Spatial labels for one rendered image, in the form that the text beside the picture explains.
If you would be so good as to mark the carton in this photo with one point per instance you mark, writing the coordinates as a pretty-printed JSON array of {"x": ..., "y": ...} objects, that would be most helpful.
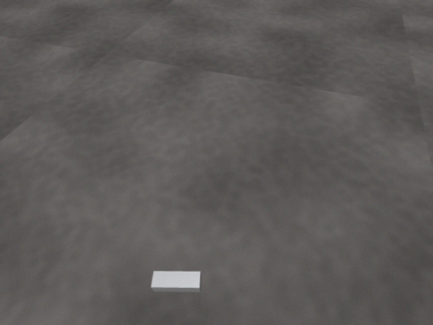
[{"x": 170, "y": 281}]

